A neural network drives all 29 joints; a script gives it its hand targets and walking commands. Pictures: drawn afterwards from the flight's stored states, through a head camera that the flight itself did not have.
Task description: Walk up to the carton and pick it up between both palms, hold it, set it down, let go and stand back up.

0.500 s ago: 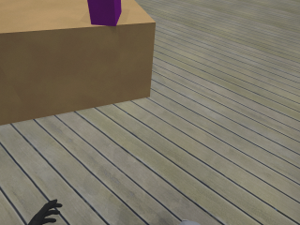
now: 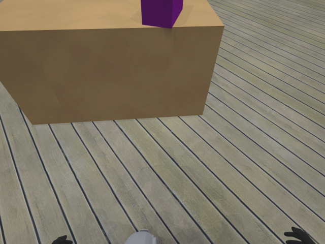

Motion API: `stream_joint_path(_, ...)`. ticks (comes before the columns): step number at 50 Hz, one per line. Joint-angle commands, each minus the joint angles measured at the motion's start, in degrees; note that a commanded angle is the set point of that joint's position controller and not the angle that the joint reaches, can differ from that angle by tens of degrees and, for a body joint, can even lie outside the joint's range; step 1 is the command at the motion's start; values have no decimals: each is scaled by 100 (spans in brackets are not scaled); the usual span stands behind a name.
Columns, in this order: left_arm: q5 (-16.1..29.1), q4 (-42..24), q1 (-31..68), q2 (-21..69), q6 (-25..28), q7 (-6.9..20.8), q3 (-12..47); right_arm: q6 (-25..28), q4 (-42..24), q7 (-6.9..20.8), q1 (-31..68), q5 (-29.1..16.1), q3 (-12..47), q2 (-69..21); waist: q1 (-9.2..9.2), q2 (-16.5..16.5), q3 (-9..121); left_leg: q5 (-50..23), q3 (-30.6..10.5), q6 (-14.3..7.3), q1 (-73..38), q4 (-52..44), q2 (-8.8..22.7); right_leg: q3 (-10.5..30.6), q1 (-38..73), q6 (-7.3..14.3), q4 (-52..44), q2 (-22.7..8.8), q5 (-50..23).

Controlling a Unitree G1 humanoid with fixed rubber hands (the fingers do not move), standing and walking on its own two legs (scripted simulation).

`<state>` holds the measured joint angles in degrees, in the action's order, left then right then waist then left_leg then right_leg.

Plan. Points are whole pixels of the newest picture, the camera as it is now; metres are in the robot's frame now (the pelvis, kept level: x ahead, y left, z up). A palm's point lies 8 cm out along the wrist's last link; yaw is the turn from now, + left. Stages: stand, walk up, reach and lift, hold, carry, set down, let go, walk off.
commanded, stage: walk up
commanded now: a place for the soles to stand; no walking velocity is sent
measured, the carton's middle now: out of the picture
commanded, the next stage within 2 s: none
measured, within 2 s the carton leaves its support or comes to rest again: neither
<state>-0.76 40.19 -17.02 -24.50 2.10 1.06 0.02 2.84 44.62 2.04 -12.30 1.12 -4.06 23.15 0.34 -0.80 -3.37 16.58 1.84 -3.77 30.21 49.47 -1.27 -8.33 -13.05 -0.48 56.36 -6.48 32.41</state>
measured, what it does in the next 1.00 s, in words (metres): walks ahead, turning left: right foot, then left foot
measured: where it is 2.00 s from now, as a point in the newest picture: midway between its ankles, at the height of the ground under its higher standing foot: (171, 174)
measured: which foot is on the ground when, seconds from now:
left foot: down 0.00-0.42, up 0.44-0.94, down 0.96-1.00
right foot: up 0.00-0.40, down 0.42-1.00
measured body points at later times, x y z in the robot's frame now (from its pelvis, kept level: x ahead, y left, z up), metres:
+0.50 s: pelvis +0.20 -0.11 +0.00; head +0.20 -0.13 +0.45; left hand +0.27 +0.22 -0.07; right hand +0.29 -0.42 -0.11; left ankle +0.11 +0.06 -0.65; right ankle +0.28 -0.20 -0.69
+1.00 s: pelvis +0.35 -0.10 +0.02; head +0.38 -0.09 +0.47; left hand +0.32 +0.20 -0.09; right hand +0.58 -0.35 -0.08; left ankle +0.42 -0.02 -0.69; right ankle +0.28 -0.20 -0.69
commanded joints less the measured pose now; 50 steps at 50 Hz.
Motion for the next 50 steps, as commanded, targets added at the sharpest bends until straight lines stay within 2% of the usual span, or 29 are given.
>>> stream_joint_path(1, -33, -693, 434, -1302, 79, 28, -552, -16, -667, -364, -1122, -62, -504, 1826, 419, 476, 17, 1273, -4713, -926, -2971, -3421, 1997, 1049, -3214, 296, 1959, 191, -214)
stream_joint_path(2, -84, -568, 388, -1219, 95, 41, -550, -8, -652, -384, -988, -31, -456, 1699, 362, 375, 56, 662, -4109, -785, -2883, -3239, 1796, 1080, -3156, 271, 1851, 100, -372)
stream_joint_path(3, -98, -498, 398, -1145, 84, 50, -545, 22, -612, -380, -990, -24, -413, 1636, 347, 511, -29, 277, -3744, -710, -2569, -3173, 1661, 1059, -3027, 233, 1731, 40, -464)
stream_joint_path(5, -85, -554, 511, -1082, 32, 52, -546, 89, -603, -361, -1038, -21, -352, 1560, 331, 586, -199, 151, -3517, -757, -2169, -3198, 1564, 1063, -2845, 193, 1492, -5, -625)
stream_joint_path(11, -104, -691, 733, -1115, -69, 79, -605, 131, -768, -356, -827, -1, -401, 1662, 307, 535, -926, 2188, -3081, -930, -1353, -3598, 1458, 926, -2858, 74, 393, -102, -1311)
stream_joint_path(15, -86, -828, 828, -1160, -46, 97, -655, 149, -814, -340, -762, 35, -464, 1782, 318, 774, -1269, 2652, -3104, -1095, -1035, -3506, 1594, 915, -2594, 131, -257, -131, -1425)
stream_joint_path(16, -73, -822, 738, -1174, -17, 98, -664, 146, -829, -332, -638, 37, -469, 1804, 238, 853, -1284, 2479, -2994, -1108, -889, -3399, 1632, 899, -2311, 167, -493, -124, -1429)
stream_joint_path(17, -60, -768, 478, -1172, 15, 85, -677, 140, -839, -317, -437, 35, -470, 1822, 43, 954, -1202, 2071, -2819, -1062, -686, -3179, 1663, 831, -1814, 215, -755, -85, -1436)
stream_joint_path(18, -56, -597, -83, -1143, 49, 56, -694, 123, -861, -298, -149, 16, -465, 1809, -322, 935, -996, 1640, -2440, -902, -257, -2676, 1584, 699, -801, 250, -1244, -1, -1691)
stream_joint_path(19, -53, -285, -893, -1174, 87, 5, -748, 90, -864, -274, 94, -2, -423, 1661, -765, 684, -604, 1121, -1939, -633, 217, -1786, 1336, 618, 547, 259, -1728, 179, -1780)
stream_joint_path(20, -86, 51, -1771, -1463, 177, -72, -895, 54, -806, -235, -103, 3, -309, 1269, -1144, -420, 40, 250, -1399, -363, 490, 319, 749, 1072, 1724, 167, -2036, 391, -1223)
stream_joint_path(21, -204, 141, -2180, -1887, 232, -183, -982, 51, -904, -195, -258, -83, -78, 585, -1243, -2176, 207, 1113, -777, -16, 1146, 2337, -298, 2870, 1786, 158, -3231, -717, 535)
stream_joint_path(22, -205, -167, -1762, -2035, 207, -216, -981, 0, -1168, -226, -293, -182, -145, 874, -856, -1712, 10, 1501, -1476, 61, 1768, 2618, -815, 5656, 1379, 346, -5066, -1506, 1834)
stream_joint_path(23, -165, -397, -1005, -1981, 223, -218, -931, -69, -1051, -260, -434, -144, -291, 1300, -467, -1021, -508, 1091, -1792, 65, 1752, 3028, -523, 6212, 802, 364, -5509, -1741, 2303)
stream_joint_path(24, -161, -479, -668, -1916, 261, -248, -898, -100, -878, -255, -687, -95, -348, 1428, -207, -834, -642, 847, -1676, 149, 1648, 3104, -315, 5791, 723, 255, -5300, -1787, 1512)
stream_joint_path(25, -170, -534, -517, -1776, 278, -279, -876, -129, -701, -236, -872, -55, -366, 1481, -67, -533, -644, 632, -1575, 219, 1466, 2882, -102, 4900, 767, 177, -4789, -1697, 345)
stream_joint_path(26, -161, -584, -524, -1633, 285, -309, -821, -139, -522, -217, -994, -44, -336, 1403, -52, -434, -451, 392, -1506, 257, 1266, 2630, -8, 3901, 946, 8, -4310, -1459, -1192)
stream_joint_path(27, -143, -576, -613, -1496, 291, -311, -754, -135, -403, -201, -1055, -27, -295, 1251, -59, -547, -237, 322, -1415, 251, 1097, 2422, 50, 3111, 1062, -77, -3943, -1249, -2678)
stream_joint_path(28, -134, -539, -816, -1371, 299, -309, -711, -140, -378, -195, -1028, 2, -272, 1139, -110, -629, -50, 270, -1318, 248, 1008, 2291, 91, 2583, 1172, -88, -3727, -1140, -3671)
stream_joint_path(30, -103, -447, -1155, -1180, 286, -318, -664, -180, -442, -193, -746, 36, -216, 982, -239, -690, 99, 157, -1165, 283, 1104, 2078, 112, 2019, 1394, -8, -3562, -1034, -4440)
stream_joint_path(34, -77, -412, -1240, -1118, 203, -340, -646, -244, -614, -161, -168, 15, -137, 827, -335, -538, -155, -134, -918, 354, 1487, 1356, 133, 1509, 1460, 160, -3781, -984, -4461)
stream_joint_path(38, -74, -398, -1228, -1120, 137, -306, -648, -236, -802, -120, 419, 2, -45, 722, -470, -545, -329, -275, -516, 372, 1418, -28, 229, 1162, 1598, 334, -4025, -1002, -4057)
stream_joint_path(40, -78, -347, -1293, -1139, 105, -280, -646, -205, -849, -88, 681, 11, 9, 660, -576, -655, -282, -270, -242, 333, 1142, -762, 315, 1002, 1749, 405, -3946, -1059, -4015)
stream_joint_path(43, -95, -260, -1400, -1119, 48, -254, -623, -138, -807, -79, 829, 29, 26, 636, -640, -748, -22, -173, -32, 186, 621, -1239, 199, 1012, 1949, 521, -3617, -1262, -4131)
stream_joint_path(46, -81, -259, -995, -1115, 11, -229, -608, -69, -756, -104, 641, 42, -43, 748, -313, -746, -142, -112, -77, -45, -335, -1497, 141, 903, 1097, 663, -3332, -1362, -3442)
stream_joint_path(47, -53, -328, -700, -1093, 7, -210, -579, -32, -658, -134, 312, 60, -88, 803, -35, -592, -124, -266, -43, -125, -1136, -1840, 83, 645, 518, 670, -2944, -1249, -3392)
stream_joint_path(48, -16, -387, -535, -960, 23, -173, -508, 17, -469, -194, -243, 95, -177, 977, 283, -255, 169, -297, -71, -211, -2247, -2089, 7, 251, -42, 606, -2043, -921, -3498)
stream_joint_path(49, -14, -478, -532, -683, 53, -138, -398, 70, -289, -278, -961, 153, -327, 1344, 595, 529, 722, 322, -1197, -448, -3486, -2280, 605, -49, -905, 455, -428, -356, -2890)
stream_joint_path(50, -12, -690, -728, -534, 20, -84, -352, 72, -367, -398, -1529, 121, -478, 1891, 777, 1376, 1396, 688, -4219, -1099, -4491, -2705, 2249, 25, -2225, 191, 923, 716, -442)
